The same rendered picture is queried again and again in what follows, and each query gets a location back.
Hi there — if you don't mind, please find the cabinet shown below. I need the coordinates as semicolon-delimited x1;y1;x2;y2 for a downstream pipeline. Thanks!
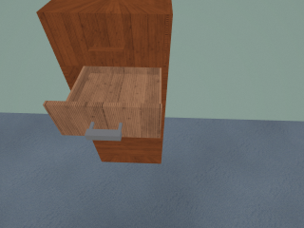
36;0;173;164

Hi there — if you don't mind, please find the drawer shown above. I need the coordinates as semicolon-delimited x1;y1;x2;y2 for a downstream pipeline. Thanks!
43;66;162;139

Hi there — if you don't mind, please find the handle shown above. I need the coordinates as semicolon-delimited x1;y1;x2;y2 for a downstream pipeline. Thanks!
88;47;125;59
85;122;123;142

